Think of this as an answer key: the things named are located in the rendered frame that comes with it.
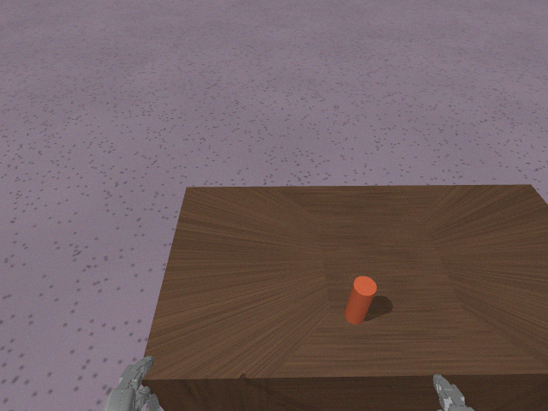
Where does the right robot hand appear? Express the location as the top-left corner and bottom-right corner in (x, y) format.
(433, 374), (474, 411)

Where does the can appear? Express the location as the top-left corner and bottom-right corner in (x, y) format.
(344, 276), (377, 325)

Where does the left robot hand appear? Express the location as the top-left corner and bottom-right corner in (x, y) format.
(103, 355), (161, 411)

